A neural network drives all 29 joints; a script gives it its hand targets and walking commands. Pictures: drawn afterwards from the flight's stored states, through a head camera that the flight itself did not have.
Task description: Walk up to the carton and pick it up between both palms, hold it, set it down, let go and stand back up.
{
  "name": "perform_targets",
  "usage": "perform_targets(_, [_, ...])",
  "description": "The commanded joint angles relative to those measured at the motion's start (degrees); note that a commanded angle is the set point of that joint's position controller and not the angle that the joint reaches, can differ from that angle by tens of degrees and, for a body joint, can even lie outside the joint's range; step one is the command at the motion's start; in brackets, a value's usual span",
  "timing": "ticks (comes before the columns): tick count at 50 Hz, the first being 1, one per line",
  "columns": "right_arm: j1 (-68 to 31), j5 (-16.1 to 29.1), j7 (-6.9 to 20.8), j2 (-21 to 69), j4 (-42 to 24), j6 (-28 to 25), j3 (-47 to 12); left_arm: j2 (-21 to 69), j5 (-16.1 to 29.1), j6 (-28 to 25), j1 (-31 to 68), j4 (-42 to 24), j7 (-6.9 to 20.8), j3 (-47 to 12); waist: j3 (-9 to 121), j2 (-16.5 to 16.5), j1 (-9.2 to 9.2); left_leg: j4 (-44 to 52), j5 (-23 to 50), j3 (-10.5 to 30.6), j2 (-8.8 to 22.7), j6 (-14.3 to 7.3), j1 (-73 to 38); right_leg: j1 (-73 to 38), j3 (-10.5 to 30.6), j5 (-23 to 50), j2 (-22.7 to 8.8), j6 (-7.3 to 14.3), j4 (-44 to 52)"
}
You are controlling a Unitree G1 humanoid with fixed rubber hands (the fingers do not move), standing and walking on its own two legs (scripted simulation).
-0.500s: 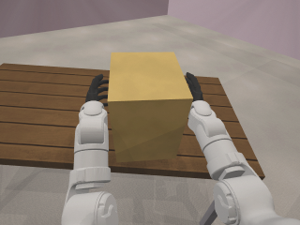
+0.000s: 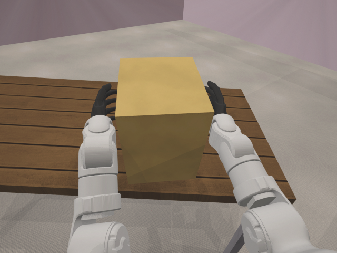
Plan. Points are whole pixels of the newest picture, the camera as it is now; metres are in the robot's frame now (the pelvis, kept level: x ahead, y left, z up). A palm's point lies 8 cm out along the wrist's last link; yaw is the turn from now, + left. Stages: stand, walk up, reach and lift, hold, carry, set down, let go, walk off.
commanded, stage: reach and lift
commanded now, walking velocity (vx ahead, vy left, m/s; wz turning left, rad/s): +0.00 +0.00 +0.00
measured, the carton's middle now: (159, 121) +0.40 +0.00 +0.16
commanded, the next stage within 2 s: hold in 0.12 s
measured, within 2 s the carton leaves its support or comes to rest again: neither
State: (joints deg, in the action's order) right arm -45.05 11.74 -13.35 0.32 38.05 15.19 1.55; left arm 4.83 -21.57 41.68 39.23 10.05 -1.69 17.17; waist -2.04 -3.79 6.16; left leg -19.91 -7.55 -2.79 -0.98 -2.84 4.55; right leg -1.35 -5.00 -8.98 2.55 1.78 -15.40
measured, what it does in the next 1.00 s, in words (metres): stands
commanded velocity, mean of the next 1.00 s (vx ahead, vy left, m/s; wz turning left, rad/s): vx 0.00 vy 0.00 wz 0.00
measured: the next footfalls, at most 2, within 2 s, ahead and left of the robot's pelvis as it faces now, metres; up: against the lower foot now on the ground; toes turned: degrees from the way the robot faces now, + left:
none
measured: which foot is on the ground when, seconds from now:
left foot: down 0.00-1.00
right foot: down 0.00-1.00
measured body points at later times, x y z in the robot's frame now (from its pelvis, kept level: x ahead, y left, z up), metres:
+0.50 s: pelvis +0.01 +0.00 +0.00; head -0.05 +0.04 +0.45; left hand +0.39 +0.14 +0.22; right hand +0.39 -0.13 +0.22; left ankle +0.05 +0.08 -0.75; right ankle +0.01 -0.09 -0.75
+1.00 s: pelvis -0.02 -0.01 +0.00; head -0.08 +0.03 +0.44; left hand +0.37 +0.14 +0.23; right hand +0.38 -0.13 +0.24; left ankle +0.05 +0.08 -0.75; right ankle +0.01 -0.09 -0.75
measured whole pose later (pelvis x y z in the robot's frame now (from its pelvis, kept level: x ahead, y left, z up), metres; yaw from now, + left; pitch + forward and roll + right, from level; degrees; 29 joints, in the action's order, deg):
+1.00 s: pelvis -0.02 -0.01 +0.00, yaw -1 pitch -9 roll -1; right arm -56.2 8.3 -12.5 0.0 46.0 24.0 6.6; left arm 3.5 -23.5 47.9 47.7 17.3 0.1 21.9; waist 0.4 -3.7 4.7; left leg -18.4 -5.8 -3.5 -0.7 -3.0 4.5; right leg 0.3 -4.4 -8.7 2.7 1.3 -17.0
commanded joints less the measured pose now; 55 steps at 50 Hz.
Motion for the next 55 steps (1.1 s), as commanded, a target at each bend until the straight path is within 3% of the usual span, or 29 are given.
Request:
perform_targets(1, [-42.65, 2.76, 6.06, 31.14, -14.75, -1.74, -15.33, 28.82, 8.10, -2.38, 40.64, -2.58, 7.93, -24.10, 20.23, 5.69, -0.71, 2.49, 5.56, 2.45, 2.12, 1.66, -11.90, 1.88, 1.03, 4.58, -0.28, -4.43, 1.88])
perform_targets(2, [-42.90, 1.26, 6.22, 31.53, -14.48, -1.27, -13.86, 28.74, 7.69, -1.80, 41.43, -1.84, 8.25, -23.02, 19.37, 4.18, -0.50, 3.44, 3.20, 2.59, 2.32, 1.13, -11.25, 2.28, 1.39, 1.00, -0.33, -3.87, 2.29])
perform_targets(4, [-44.15, 1.37, 6.74, 30.65, -14.86, -1.15, -12.87, 29.61, 8.17, -0.83, 42.44, -2.72, 8.47, -22.60, 19.95, 5.16, -0.11, 3.43, 2.75, 3.45, 3.24, 1.31, -10.12, 1.73, 1.16, -0.07, -0.30, -3.08, 2.36])
perform_targets(5, [-45.74, 1.82, 6.92, 30.78, -14.75, -1.24, -12.73, 30.00, 8.58, -0.53, 42.27, -2.22, 8.47, -22.51, 20.36, 4.43, -0.89, 3.14, 2.65, 2.78, 2.82, 0.88, -10.75, 2.31, 1.43, 1.00, -0.76, -3.31, 1.99])
perform_targets(6, [-45.48, 1.76, 6.97, 30.85, -15.62, -1.01, -12.47, 29.79, 8.08, -0.39, 43.59, -3.33, 8.27, -22.31, 21.31, 4.60, 0.25, 3.66, 3.95, 2.89, 2.70, 1.29, -11.76, 2.29, 0.79, 1.54, -0.23, -3.47, 2.35])
perform_targets(11, [-46.15, 3.52, 6.09, 31.63, -18.79, -1.05, -14.12, 30.61, 10.53, -0.66, 43.94, -6.55, 7.87, -24.83, 28.73, 5.72, 1.36, 0.14, 14.60, 3.33, 2.46, 2.57, -16.40, -0.65, 1.60, 12.43, -0.06, -4.57, 0.53])
perform_targets(14, [-45.02, 2.77, 5.52, 30.90, -18.93, -0.18, -14.86, 30.73, 10.38, -0.09, 45.31, -7.90, 7.92, -26.16, 28.62, 6.17, 2.54, -0.20, 16.19, 4.18, 2.91, 3.73, -16.21, -1.99, 0.81, 11.10, 0.62, -4.11, 0.48])
perform_targets(15, [-44.38, 3.57, 5.42, 30.53, -16.53, 0.17, -14.04, 30.58, 10.12, 0.13, 43.60, -6.47, 7.98, -25.75, 26.65, 8.09, 1.96, -0.47, 16.18, 3.60, 2.58, 4.16, -17.02, 0.72, 1.05, 10.99, 0.53, -3.94, 1.14])
perform_targets(17, [-43.35, 3.74, 5.73, 31.23, -17.53, 0.70, -15.27, 30.20, 10.04, 0.14, 43.74, -7.70, 7.96, -25.49, 28.44, 6.46, 0.96, -0.61, 15.07, 3.79, 2.49, 3.46, -16.86, -0.39, 0.72, 11.07, 0.62, -4.20, 0.98])
perform_targets(18, [-44.33, 4.22, 5.57, 30.94, -18.45, 0.57, -15.41, 31.13, 10.32, 0.45, 42.55, -7.69, 7.94, -26.17, 27.80, 7.49, 1.91, -1.09, 16.03, 3.70, 2.05, 3.71, -17.44, 0.21, 1.39, 12.11, 0.41, -4.15, 0.81])
perform_targets(19, [-44.73, 5.37, 5.58, 30.60, -19.06, 0.74, -16.67, 30.13, 10.40, 0.75, 42.24, -7.56, 7.96, -26.67, 27.11, 7.90, 0.97, -0.79, 17.53, 3.76, 2.31, 3.76, -16.02, -0.22, 0.86, 12.81, 0.73, -4.16, 0.39])
perform_targets(20, [-45.18, 5.35, 5.34, 30.41, -21.62, 0.66, -16.70, 30.95, 10.82, 1.09, 42.61, -7.80, 8.07, -26.74, 28.14, 6.58, 2.02, -0.94, 18.32, 3.89, 2.45, 4.08, -15.96, -1.46, 0.90, 13.33, 0.74, -4.11, 0.46])
perform_targets(23, [-45.45, 6.96, 4.81, 31.27, -21.08, 1.54, -18.02, 30.27, 10.10, 1.46, 41.60, -9.45, 8.27, -26.14, 25.48, 7.16, 0.42, -1.51, 18.51, 3.38, 1.51, 4.15, -15.72, -1.47, 1.16, 15.63, 1.15, -4.56, -0.07])
perform_targets(25, [-46.16, 6.62, 4.26, 33.18, -22.89, 2.01, -18.44, 30.84, 11.20, 1.54, 43.26, -11.89, 8.26, -27.79, 27.56, 6.81, 1.30, -2.08, 17.58, 3.93, 1.71, 3.75, -16.01, -1.64, 1.36, 15.57, 0.31, -4.53, -0.25])
perform_targets(26, [-46.88, 6.85, 4.45, 32.37, -22.47, 2.52, -18.52, 28.78, 10.61, 1.54, 44.01, -10.45, 8.24, -26.51, 26.46, 5.14, 0.09, -1.11, 16.83, 3.35, 1.81, 3.05, -16.30, -1.02, 1.36, 15.29, 0.64, -5.41, 0.32])
perform_targets(29, [-46.90, 5.71, 4.47, 32.80, -19.98, 3.68, -17.89, 28.70, 8.92, 2.27, 44.35, -6.41, 8.88, -23.75, 23.46, 5.00, -0.33, 0.47, 10.37, 2.97, 2.05, 2.43, -12.28, -0.91, 2.48, 10.88, 0.02, -4.31, 0.70])
perform_targets(30, [-47.58, 5.43, 4.79, 33.52, -20.35, 3.54, -16.83, 28.97, 9.51, 2.25, 45.65, -8.46, 8.83, -24.38, 24.19, 4.61, 0.40, 1.17, 9.15, 2.67, 1.99, 2.37, -12.93, -0.18, 1.66, 8.41, 0.37, -4.52, 0.86])
perform_targets(31, [-48.47, 6.37, 5.07, 33.22, -19.94, 3.62, -17.24, 28.53, 9.72, 1.88, 47.33, -7.48, 9.09, -24.28, 22.90, 4.42, -1.98, 1.20, 7.19, 2.59, 1.69, 1.44, -10.84, -0.09, 1.65, 7.90, 0.03, -4.48, 1.73])
perform_targets(32, [-47.90, 5.94, 5.30, 32.77, -18.47, 4.09, -16.22, 28.68, 9.20, 2.30, 45.42, -6.05, 9.14, -23.30, 22.39, 4.09, -0.75, 2.61, 7.73, 2.45, 1.89, 1.55, -11.42, 0.15, 1.55, 7.07, 0.48, -4.54, 1.57])
perform_targets(34, [-48.31, 5.55, 4.95, 33.56, -18.89, 4.26, -17.01, 27.92, 9.05, 2.43, 45.93, -5.43, 9.33, -21.53, 23.28, 2.37, -1.24, 2.05, 6.70, 1.98, 1.55, 1.23, -10.81, -0.93, 2.07, 7.85, 0.01, -4.74, 1.64])
perform_targets(38, [-49.70, 6.33, 4.23, 34.45, -18.71, 4.53, -16.78, 29.02, 10.07, 2.47, 47.34, -5.46, 9.46, -23.10, 25.49, 5.01, -0.46, 1.49, 6.76, 2.40, 1.51, 1.79, -11.22, -0.88, 2.77, 8.50, -0.19, -4.95, 1.47])
perform_targets(41, [-50.56, 4.44, 4.72, 32.81, -15.88, 4.45, -13.57, 29.59, 10.26, 2.19, 48.86, -2.21, 9.58, -23.42, 22.36, 6.08, 0.70, 3.65, -0.99, 2.86, 2.37, 0.94, -7.56, 1.11, 2.85, 1.16, -0.50, -4.64, 1.46])
perform_targets(43, [-51.15, 2.60, 5.63, 34.06, -10.37, 4.94, -11.33, 28.15, 8.76, 1.90, 51.44, 0.80, 9.85, -19.71, 18.87, 4.59, -0.29, 5.78, -8.09, 2.13, 2.64, -0.41, -4.65, 2.19, 3.18, -5.93, -1.41, -4.29, 2.57])
perform_targets(46, [-50.43, 0.22, 7.48, 32.97, -6.10, 5.03, -7.57, 26.78, 7.76, 1.78, 55.04, 3.82, 9.55, -17.07, 17.90, 7.03, 0.25, 8.74, -16.82, 3.04, 3.67, -1.65, -0.95, -0.32, 2.17, -8.26, -0.65, -3.93, 1.13])
perform_targets(49, [-52.37, 0.53, 8.21, 32.18, -6.83, 3.95, -6.36, 27.90, 9.12, 0.73, 55.04, 1.77, 8.79, -18.26, 22.33, 7.62, 0.13, 8.99, -12.64, 4.62, 4.31, -0.54, -1.99, -1.95, 1.74, -3.06, 0.16, -4.14, -0.98])
perform_targets(51, [-53.61, 1.41, 8.58, 31.27, -7.89, 3.21, -6.39, 29.33, 11.37, -0.03, 57.25, 0.01, 7.81, -20.92, 26.98, 8.99, 1.99, 7.65, -8.89, 7.16, 5.41, 1.32, -5.16, -1.84, 1.36, 0.66, 0.21, -3.52, -2.07])
perform_targets(52, [-53.19, 1.97, 8.38, 31.15, -7.64, 3.05, -7.77, 29.53, 11.23, -0.24, 57.23, 0.55, 7.45, -20.36, 27.26, 7.54, 0.89, 6.47, -5.74, 5.75, 4.69, 1.37, -5.02, -1.66, 1.81, 1.81, 0.13, -3.63, -1.13])
perform_targets(53, [-52.33, 2.33, 8.05, 31.77, -8.47, 2.77, -7.65, 29.65, 11.13, -0.44, 56.23, -0.07, 7.35, -20.44, 28.95, 7.15, 1.65, 4.58, -1.22, 5.08, 3.34, 2.14, -8.29, -1.12, 2.01, 2.94, -0.07, -3.70, -0.16])
perform_targets(55, [-50.47, 4.56, 6.93, 32.32, -10.64, 2.86, -10.29, 28.89, 10.59, -0.21, 51.47, -1.23, 7.39, -20.26, 28.36, 6.57, 0.94, 1.96, 8.02, 3.47, 2.06, 2.44, -10.62, -1.53, 2.05, 8.64, 0.18, -4.02, 0.17])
